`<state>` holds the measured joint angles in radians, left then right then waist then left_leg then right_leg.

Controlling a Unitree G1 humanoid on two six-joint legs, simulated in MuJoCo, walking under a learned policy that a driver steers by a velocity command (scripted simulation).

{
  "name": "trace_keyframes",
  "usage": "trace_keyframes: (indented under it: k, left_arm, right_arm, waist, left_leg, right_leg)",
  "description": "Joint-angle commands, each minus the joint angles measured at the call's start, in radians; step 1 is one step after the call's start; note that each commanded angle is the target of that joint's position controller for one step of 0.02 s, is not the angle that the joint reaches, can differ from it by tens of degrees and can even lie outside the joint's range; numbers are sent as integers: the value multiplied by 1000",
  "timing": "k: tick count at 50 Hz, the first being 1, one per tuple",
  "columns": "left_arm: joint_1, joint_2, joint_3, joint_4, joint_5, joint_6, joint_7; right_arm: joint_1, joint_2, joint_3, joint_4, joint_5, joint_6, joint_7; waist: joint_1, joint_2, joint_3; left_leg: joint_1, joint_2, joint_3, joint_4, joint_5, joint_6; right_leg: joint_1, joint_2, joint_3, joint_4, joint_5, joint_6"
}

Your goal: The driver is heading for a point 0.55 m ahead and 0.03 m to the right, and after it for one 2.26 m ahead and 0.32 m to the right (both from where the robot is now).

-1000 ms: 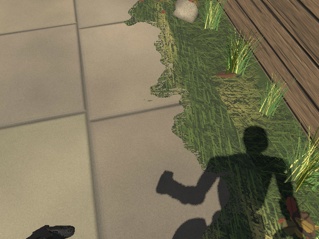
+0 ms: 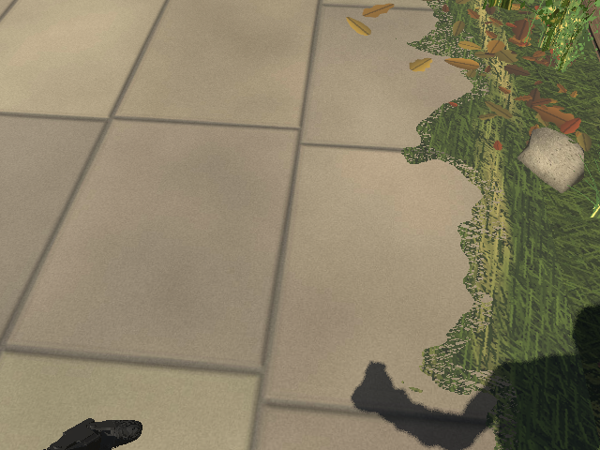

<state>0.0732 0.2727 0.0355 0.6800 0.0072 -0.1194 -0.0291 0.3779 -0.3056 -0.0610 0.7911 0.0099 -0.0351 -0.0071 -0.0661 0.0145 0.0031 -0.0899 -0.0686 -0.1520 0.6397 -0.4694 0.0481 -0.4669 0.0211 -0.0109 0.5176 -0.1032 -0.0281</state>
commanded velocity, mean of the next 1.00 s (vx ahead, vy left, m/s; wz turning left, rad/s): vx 0.16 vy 0.00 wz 0.03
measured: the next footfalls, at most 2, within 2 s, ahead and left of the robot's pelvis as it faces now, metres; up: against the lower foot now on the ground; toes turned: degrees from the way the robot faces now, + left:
left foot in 0.42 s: +0.33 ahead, +0.12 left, +0.00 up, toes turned -1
right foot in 0.68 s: +0.25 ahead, -0.14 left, +0.00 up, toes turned +0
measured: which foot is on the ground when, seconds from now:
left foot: up 0.00-0.40, down 0.42-1.00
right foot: down 0.00-0.42, up 0.44-0.66, down 0.68-1.00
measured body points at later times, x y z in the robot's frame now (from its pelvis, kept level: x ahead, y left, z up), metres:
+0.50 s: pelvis +0.20 +0.01 +0.01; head +0.23 +0.02 +0.46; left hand +0.27 +0.28 -0.13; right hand +0.40 -0.23 -0.08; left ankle +0.29 +0.12 -0.72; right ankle +0.11 -0.11 -0.70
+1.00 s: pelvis +0.25 -0.01 +0.01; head +0.26 -0.01 +0.46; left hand +0.30 +0.25 -0.13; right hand +0.35 -0.27 -0.12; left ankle +0.29 +0.12 -0.72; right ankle +0.21 -0.14 -0.72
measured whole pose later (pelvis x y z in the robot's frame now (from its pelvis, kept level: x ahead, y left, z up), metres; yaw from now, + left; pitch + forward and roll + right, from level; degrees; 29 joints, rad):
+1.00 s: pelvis +0.25 -0.01 +0.01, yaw +0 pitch -1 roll +0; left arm 0.24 0.22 0.02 0.98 0.00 -0.01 0.03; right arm 0.16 -0.23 -0.05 0.94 0.00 0.01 -0.02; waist 0.01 0.00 0.03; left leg -0.28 0.00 -0.02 0.52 -0.21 -0.01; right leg -0.16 -0.02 0.01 0.53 -0.34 0.01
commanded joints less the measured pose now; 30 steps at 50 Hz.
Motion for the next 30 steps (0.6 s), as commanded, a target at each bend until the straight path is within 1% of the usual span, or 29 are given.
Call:
trace_keyframes:
  k: [1,2,3,4,5,6,7,8,9,11,13,14,16,18,19,20,21,22,23,24,25,26,27,28,29,30]
  left_arm:
    - [379,195,71,34,-25,6,1]
    - [314,152,56,25,-23,10,5]
    - [251,142,49,14,-9,17,7]
    - [215,125,42,14,-2,20,5]
    - [185,110,35,11,8,16,5]
    - [170,103,32,13,8,14,3]
    - [166,102,31,22,3,11,3]
    - [163,110,33,32,1,9,4]
    - [158,127,37,41,-1,11,9]
    - [153,151,44,57,-4,24,19]
    - [181,155,44,78,-8,37,25]
    - [198,155,43,90,-10,42,27]
    - [213,155,42,110,-14,52,29]
    - [203,159,42,123,-19,62,31]
    - [187,156,41,126,-24,66,33]
    - [190,143,37,132,-25,69,34]
    - [225,120,28,135,-7,62,34]
    - [333,66,9,143,15,49,30]
    - [349,45,-4,163,9,55,32]
    - [286,87,6,150,-2,73,32]
    - [249,104,13,142,-10,93,37]
    - [230,109,19,144,-10,115,45]
    - [228,112,23,148,-6,134,52]
    - [234,103,24,155,-5,146,59]
    - [252,84,20,170,-4,151,62]
    - [269,66,17,187,-1,151,62]
  right_arm:
    - [80,-86,1,-78,13,-37,3]
    - [-33,-135,-14,-101,23,-42,6]
    - [-103,-124,-10,-120,15,-45,5]
    - [-137,-113,-13,-129,0,-48,7]
    - [-127,-101,-16,-127,-5,-44,7]
    - [-103,-84,-14,-119,-5,-38,7]
    - [-79,-63,-10,-110,-7,-31,5]
    - [-76,-45,-6,-109,-11,-26,2]
    - [-94,-30,0,-114,-15,-23,-1]
    - [-133,-10,10,-117,-18,-21,0]
    - [-188,-11,10,-120,-13,-22,4]
    - [-213,-16,9,-124,-12,-22,7]
    - [-254,-29,4,-136,-13,-23,12]
    - [-270,-46,-4,-143,-18,-27,17]
    - [-246,-52,-8,-134,-23,-30,19]
    - [-205,-64,-15,-116,-29,-32,16]
    - [-173,-119,-28,-114,-38,-34,7]
    - [-157,-153,-30,-122,-53,-27,-2]
    - [-129,-65,-11,-108,-46,-10,-4]
    - [-131,-17,7,-95,-30,-2,2]
    - [-154,-22,10,-86,-25,3,8]
    - [-195,-44,5,-88,-25,6,10]
    - [-254,-66,-1,-94,-26,8,11]
    - [-302,-73,-3,-98,-30,11,8]
    - [-335,-71,-4,-97,-34,16,6]
    - [-347,-63,-3,-92,-35,19,4]
  waist:
    - [159,-240,-316]
    - [169,-146,-166]
    - [147,-67,-89]
    - [125,-49,-25]
    - [93,-76,-8]
    - [72,-95,-12]
    - [56,-97,-25]
    - [47,-95,-30]
    - [45,-95,-33]
    - [55,-101,-54]
    - [82,-105,-68]
    - [93,-105,-70]
    - [103,-105,-65]
    - [94,-106,-58]
    - [72,-97,-62]
    - [53,-79,-76]
    - [57,-17,-121]
    - [104,115,-224]
    - [68,186,-301]
    - [49,180,-263]
    - [52,137,-214]
    - [62,106,-169]
    - [82,100,-126]
    - [103,121,-103]
    - [117,131,-94]
    - [126,133,-99]
  left_leg:
    - [-646,8,-26,634,-98,-17]
    - [-698,57,-12,656,-15,-13]
    - [-677,104,33,618,66,-13]
    - [-659,131,49,554,115,-19]
    - [-599,152,53,513,143,-27]
    - [-547,153,65,480,140,-40]
    - [-511,151,78,438,129,-55]
    - [-490,147,92,383,137,-69]
    - [-480,143,105,318,169,-81]
    - [-419,135,125,181,295,-86]
    - [-365,114,136,63,435,-82]
    - [-350,105,133,22,476,-79]
    - [-337,98,120,-39,491,-65]
    - [-316,92,114,-94,457,-41]
    - [-269,85,121,-153,483,-26]
    - [-185,78,127,-223,568,-6]
    - [-52,158,57,-215,905,29]
    - [181,314,-91,-131,1207,147]
    - [220,401,-191,-143,1202,250]
    - [174,400,-234,-189,1052,259]
    - [121,381,-234,-225,866,233]
    - [45,369,-225,-264,708,209]
    - [-57,348,-193,-303,594,185]
    - [-139,319,-159,-330,508,161]
    - [-205,284,-111,-343,461,143]
    - [-240,255,-67,-343,418,130]
  right_leg:
    - [832,-407,759,-195,-315,-275]
    - [709,-372,621,-218,-330,-229]
    - [580,-330,511,-237,-238,-205]
    - [477,-296,441,-265,-130,-205]
    - [407,-268,377,-279,42,-196]
    - [368,-250,319,-282,221,-197]
    - [343,-241,262,-275,396,-202]
    - [323,-234,211,-270,532,-205]
    - [310,-227,170,-270,615,-207]
    - [288,-196,95,-268,656,-186]
    - [294,-177,61,-267,621,-166]
    - [308,-179,62,-261,589,-161]
    - [343,-197,80,-237,530,-156]
    - [368,-215,107,-187,482,-145]
    - [368,-207,112,-144,440,-128]
    - [359,-176,109,-87,398,-102]
    - [309,-121,81,0,307,-53]
    - [150,-51,48,136,-2,5]
    - [103,-27,53,253,-365,48]
    - [53,-35,78,334,-569,73]
    - [14,-50,89,370,-596,84]
    - [9,-64,89,380,-553,93]
    - [49,-78,88,347,-494,100]
    - [105,-83,81,289,-437,103]
    - [176,-74,60,226,-365,102]
    - [240,-63,40,160,-269,97]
